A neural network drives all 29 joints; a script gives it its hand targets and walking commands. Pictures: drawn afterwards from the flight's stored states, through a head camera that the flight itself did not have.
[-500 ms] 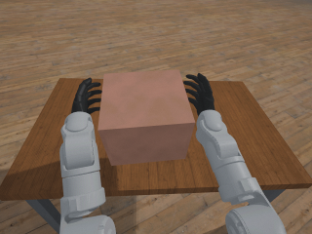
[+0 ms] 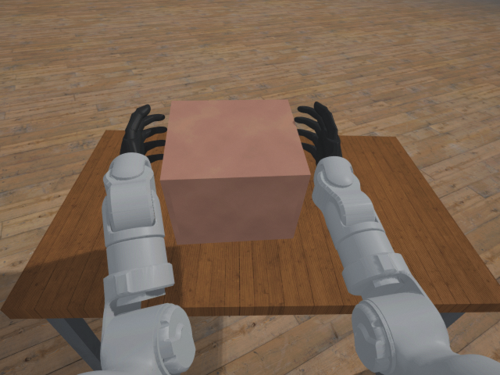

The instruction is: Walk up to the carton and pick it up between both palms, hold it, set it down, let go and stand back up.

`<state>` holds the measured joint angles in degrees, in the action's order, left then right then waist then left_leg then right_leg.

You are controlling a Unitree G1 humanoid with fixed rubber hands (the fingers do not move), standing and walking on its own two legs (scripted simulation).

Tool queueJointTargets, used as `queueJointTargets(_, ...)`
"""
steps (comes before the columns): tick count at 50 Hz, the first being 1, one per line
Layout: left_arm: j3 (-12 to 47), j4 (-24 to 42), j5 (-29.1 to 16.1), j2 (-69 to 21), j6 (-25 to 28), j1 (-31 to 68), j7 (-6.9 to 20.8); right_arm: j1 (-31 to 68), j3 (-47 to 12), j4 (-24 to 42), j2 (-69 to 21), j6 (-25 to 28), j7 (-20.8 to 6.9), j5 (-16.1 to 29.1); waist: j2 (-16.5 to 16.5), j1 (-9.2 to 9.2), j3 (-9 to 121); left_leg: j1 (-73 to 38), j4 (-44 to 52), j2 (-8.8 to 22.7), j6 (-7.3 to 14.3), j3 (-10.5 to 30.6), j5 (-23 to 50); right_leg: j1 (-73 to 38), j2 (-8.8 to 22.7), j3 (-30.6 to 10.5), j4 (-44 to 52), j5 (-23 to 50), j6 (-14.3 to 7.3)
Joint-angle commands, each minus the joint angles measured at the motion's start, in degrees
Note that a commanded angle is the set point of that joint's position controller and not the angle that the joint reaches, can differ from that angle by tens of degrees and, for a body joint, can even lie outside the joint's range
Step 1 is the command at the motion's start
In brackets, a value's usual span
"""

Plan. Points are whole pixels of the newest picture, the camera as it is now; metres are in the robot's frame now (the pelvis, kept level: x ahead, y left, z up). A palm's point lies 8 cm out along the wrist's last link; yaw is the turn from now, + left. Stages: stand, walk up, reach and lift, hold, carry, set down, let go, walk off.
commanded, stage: hold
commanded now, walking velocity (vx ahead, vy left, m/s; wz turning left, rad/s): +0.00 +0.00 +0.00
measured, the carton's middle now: (233, 170) +0.40 +0.01 +0.14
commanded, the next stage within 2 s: set down in 0.08 s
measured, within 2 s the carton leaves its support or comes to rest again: neither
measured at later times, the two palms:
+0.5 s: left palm (148, 174) +0.35 +0.14 +0.18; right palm (341, 181) +0.32 -0.14 +0.18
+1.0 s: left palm (157, 187) +0.40 +0.14 +0.11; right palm (320, 195) +0.36 -0.13 +0.12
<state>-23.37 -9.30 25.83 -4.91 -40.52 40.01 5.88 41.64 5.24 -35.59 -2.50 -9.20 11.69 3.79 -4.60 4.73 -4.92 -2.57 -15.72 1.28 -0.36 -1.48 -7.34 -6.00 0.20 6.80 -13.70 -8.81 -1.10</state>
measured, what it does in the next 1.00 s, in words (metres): stands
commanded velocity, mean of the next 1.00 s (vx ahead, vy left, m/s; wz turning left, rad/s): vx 0.00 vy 0.00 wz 0.00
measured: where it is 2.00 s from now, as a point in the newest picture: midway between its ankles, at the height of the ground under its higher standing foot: outside the picture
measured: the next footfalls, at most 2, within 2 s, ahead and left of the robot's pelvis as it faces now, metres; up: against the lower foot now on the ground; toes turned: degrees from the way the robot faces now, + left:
none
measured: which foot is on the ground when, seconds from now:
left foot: down 0.00-1.00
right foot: down 0.00-1.00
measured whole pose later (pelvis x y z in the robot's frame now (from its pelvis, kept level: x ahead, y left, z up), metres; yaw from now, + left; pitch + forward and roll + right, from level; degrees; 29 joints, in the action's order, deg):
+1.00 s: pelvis +0.02 +0.02 +0.00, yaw -1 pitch -7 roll -1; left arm -19.8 -21.7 24.4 -4.9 -17.4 32.3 4.2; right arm 28.8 9.0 -37.6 -7.8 16.2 14.4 -3.2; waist -5.5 5.9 -7.7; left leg -0.4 -15.5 1.2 1.0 -5.2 -8.5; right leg -4.7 1.8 7.1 -10.9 -7.9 1.0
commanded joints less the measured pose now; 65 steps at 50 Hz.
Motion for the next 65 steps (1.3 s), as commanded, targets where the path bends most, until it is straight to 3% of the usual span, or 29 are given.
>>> queueJointTargets(1,24.75,6.10,-7.80,-22.99,1.74,23.14,8.96,29.37,-23.30,16.66,-25.82,1.10,-2.89,6.21,2.84,2.38,16.04,-4.79,-2.06,-3.91,-0.16,-1.57,14.71,-8.21,-1.12,0.07,-0.87,26.30,5.21)
queueJointTargets(4,29.75,11.59,-9.94,-24.54,1.69,21.34,8.32,26.53,-24.70,21.23,-25.00,0.90,-2.60,7.75,5.96,3.93,16.80,-6.85,-3.31,-3.30,-1.97,-0.67,19.46,-5.83,-1.69,0.58,-1.06,24.11,4.31)
queueJointTargets(5,31.07,11.90,-8.70,-24.94,0.82,20.00,8.20,27.11,-24.41,20.19,-24.00,1.48,-2.59,7.97,7.46,4.58,15.85,-8.22,-3.23,-3.05,-1.83,-1.36,21.57,-5.55,-2.60,1.61,-1.58,23.94,4.04)
queueJointTargets(7,33.77,15.90,-9.42,-25.59,1.01,18.43,7.82,25.66,-24.43,22.83,-22.55,3.33,-2.63,7.93,8.07,5.07,17.90,-10.68,-4.41,-2.39,-2.82,-1.03,25.98,-4.27,-3.45,2.61,-1.66,22.36,3.57)
queueJointTargets(12,38.49,18.61,-11.97,-26.25,4.79,20.14,5.59,28.14,-24.53,29.31,-21.91,8.28,-3.76,6.14,8.82,4.26,23.69,-12.46,-5.68,-1.74,-3.28,-0.51,26.26,-0.15,-3.35,3.54,-1.08,18.23,2.75)
queueJointTargets(14,37.53,15.65,-11.41,-25.58,6.76,19.11,5.18,28.45,-23.11,29.57,-21.23,10.25,-4.36,3.61,7.60,3.72,22.86,-11.05,-4.68,-1.79,-2.49,-0.82,21.03,0.66,-2.90,3.77,-0.77,15.79,2.65)
queueJointTargets(16,34.11,11.55,-10.05,-23.92,8.36,18.44,5.55,27.25,-21.50,27.08,-21.30,11.39,-5.04,0.91,5.77,2.47,19.67,-7.38,-2.20,-1.86,-0.63,-1.54,11.27,1.29,-1.92,3.25,0.04,10.52,2.77)
queueJointTargets(20,23.76,0.80,-6.69,-20.30,10.97,19.72,7.17,26.71,-13.68,20.62,-21.50,13.16,-7.11,-5.67,2.05,-0.63,11.30,4.23,5.37,-1.98,3.83,-3.96,-13.73,1.89,-0.13,2.62,1.57,-7.58,3.08)
queueJointTargets(22,19.51,-2.95,-4.92,-18.86,11.99,21.20,7.75,26.36,-9.93,16.96,-21.21,13.94,-8.08,-8.17,2.05,-1.82,9.04,6.41,6.88,-1.90,4.97,-5.22,-18.47,1.68,0.02,2.59,1.77,-14.04,2.81)
queueJointTargets(24,16.67,-5.89,-3.43,-18.44,13.11,20.85,8.11,25.23,-7.96,14.11,-20.58,14.73,-8.72,-9.70,1.97,-2.72,7.46,6.67,7.59,-1.67,5.24,-5.57,-18.80,0.85,-0.31,2.87,1.68,-15.28,2.47)
queueJointTargets(26,17.04,-6.10,-3.53,-19.29,15.30,20.61,8.13,22.19,-7.42,10.43,-20.81,16.13,-8.93,-10.41,2.68,-1.95,7.99,3.78,6.83,-1.43,3.84,-5.40,-12.62,0.77,-0.54,3.20,1.34,-9.51,2.26)
queueJointTargets(30,25.34,1.96,-6.19,-24.57,21.70,20.86,7.46,14.98,-12.55,6.22,-22.77,20.71,-8.01,-8.65,4.26,2.11,20.84,-13.35,-0.59,-1.22,-0.77,-3.67,16.36,-0.61,-2.37,4.13,0.85,13.16,2.18)
queueJointTargets(31,26.55,1.10,-7.15,-25.05,23.52,24.90,7.24,16.65,-12.10,5.34,-23.53,21.48,-7.69,-9.83,2.74,3.50,22.27,-12.87,-0.06,-1.68,-0.32,-3.73,11.93,0.03,-2.03,3.77,1.91,10.71,2.73)
queueJointTargets(32,25.66,-1.77,-7.76,-24.01,25.36,28.98,7.11,17.23,-10.02,2.79,-24.87,21.65,-7.58,-12.22,1.22,4.22,18.56,-8.36,2.21,-2.15,1.07,-4.30,2.08,1.88,-0.90,3.19,2.97,4.41,3.64)
queueJointTargets(33,24.81,-3.65,-8.19,-23.14,26.81,31.78,6.87,18.03,-7.94,1.23,-26.82,21.93,-7.63,-14.17,0.66,3.93,15.61,-3.59,4.57,-2.26,2.24,-4.76,-6.69,3.00,0.27,2.65,3.24,-0.75,4.28)
queueJointTargets(35,22.75,-7.72,-7.07,-21.47,27.78,31.41,6.55,17.93,-4.82,-0.29,-27.89,22.29,-7.73,-16.82,0.72,2.76,11.51,1.21,6.30,-2.36,3.60,-6.10,-12.32,1.99,0.81,2.24,3.15,-4.65,4.69)
queueJointTargets(38,25.59,-7.07,-8.13,-23.44,28.80,30.54,5.88,21.61,-7.50,4.79,-29.28,24.94,-6.85,-15.83,3.37,0.89,17.51,1.08,4.39,-2.34,2.16,-5.82,-4.63,-1.58,0.74,2.31,1.43,4.63,4.29)
queueJointTargets(42,26.48,-8.66,-6.75,-25.20,29.57,25.78,5.39,21.53,-14.86,4.69,-29.11,27.33,-5.85,-11.91,4.79,-1.08,24.37,-3.83,0.04,-2.22,0.81,-4.91,10.14,-6.29,-0.21,1.76,-0.90,21.45,4.31)
queueJointTargets(44,25.48,-8.64,-5.51,-24.82,28.65,20.37,6.08,18.44,-17.66,4.35,-28.56,27.34,-4.70,-10.13,3.47,-0.91,23.38,-3.47,-0.85,-2.34,1.05,-4.69,14.73,-10.17,-0.64,1.12,-1.74,29.37,4.80)
queueJointTargets(47,26.46,-6.09,-5.42,-25.08,27.19,15.80,7.12,13.88,-18.87,4.61,-27.50,27.26,-2.97,-8.79,2.59,0.80,22.10,-3.81,-1.35,-2.13,0.59,-4.02,18.68,-11.50,-1.10,1.05,-2.15,35.08,5.15)
queueJointTargets(50,27.97,-3.55,-5.78,-25.16,25.61,13.26,7.42,11.39,-18.51,6.06,-25.94,27.33,-1.96,-7.45,4.26,2.29,20.59,-6.19,-2.90,-1.64,-0.52,-3.43,23.55,-8.87,-1.90,1.37,-1.65,34.72,4.61)
queueJointTargets(53,29.41,-2.63,-5.75,-25.16,24.68,12.47,7.10,11.40,-17.56,7.51,-23.79,27.62,-1.85,-7.03,5.50,2.67,17.94,-9.11,-3.79,-0.92,-1.88,-3.25,26.38,-4.20,-2.76,2.16,0.37,27.33,3.77)
queueJointTargets(56,31.26,-1.59,-6.83,-25.37,24.61,13.13,6.86,11.80,-18.24,10.02,-23.20,28.47,-1.72,-6.63,6.00,2.81,19.63,-10.47,-4.80,-0.57,-2.28,-3.08,28.60,-2.55,-2.98,2.34,0.96,25.69,3.25)
queueJointTargets(60,31.94,-3.76,-7.46,-25.40,26.23,14.58,6.74,12.92,-16.70,10.25,-23.16,29.77,-1.71,-7.95,6.86,3.68,21.39,-10.61,-5.13,-0.41,-2.64,-2.93,27.11,-0.58,-2.73,2.49,1.12,23.73,3.28)
queueJointTargets(61,31.73,-3.86,-7.14,-25.87,26.65,14.28,6.59,12.64,-16.83,9.35,-23.27,29.79,-1.87,-8.01,7.63,3.02,21.04,-11.14,-5.06,-0.22,-2.90,-2.82,27.65,-0.07,-2.82,2.70,1.20,22.84,2.96)
queueJointTargets(63,33.08,-4.29,-8.25,-26.17,27.87,17.90,6.41,13.64,-15.41,9.24,-23.77,30.03,-1.85,-8.93,7.80,4.05,24.16,-11.10,-4.83,-0.31,-3.11,-2.79,24.12,1.69,-2.55,2.80,1.70,20.48,2.80)
queueJointTargets(65,31.00,-8.16,-7.74,-25.60,28.69,20.48,6.57,14.04,-14.04,6.70,-25.00,29.19,-2.10,-10.30,6.89,3.65,22.53,-7.80,-2.99,-0.71,-1.99,-3.30,15.95,1.50,-1.74,2.38,2.08,16.71,2.98)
